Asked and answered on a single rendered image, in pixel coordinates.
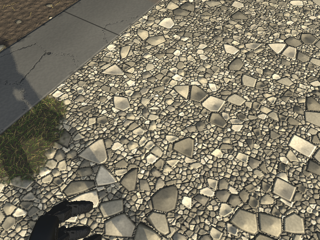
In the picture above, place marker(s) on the robot left hand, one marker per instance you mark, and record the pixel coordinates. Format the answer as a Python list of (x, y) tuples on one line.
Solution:
[(47, 225)]

